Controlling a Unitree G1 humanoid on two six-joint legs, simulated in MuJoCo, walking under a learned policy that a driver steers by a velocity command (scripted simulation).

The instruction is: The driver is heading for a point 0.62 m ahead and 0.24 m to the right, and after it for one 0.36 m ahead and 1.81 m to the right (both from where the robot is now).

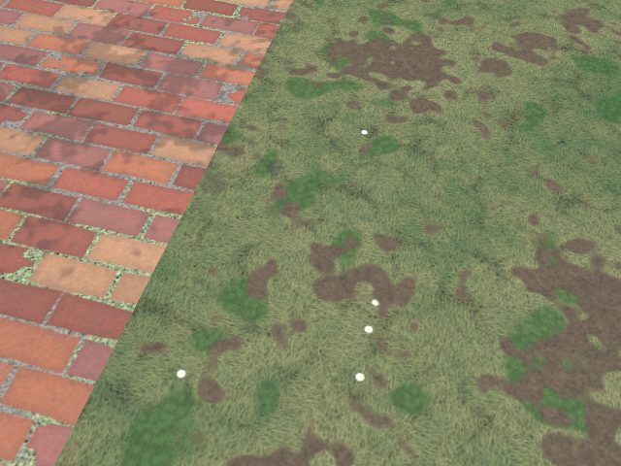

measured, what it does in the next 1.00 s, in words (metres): walks ahead, turning right: right foot, then left foot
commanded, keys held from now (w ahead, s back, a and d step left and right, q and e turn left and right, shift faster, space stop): w+e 1.00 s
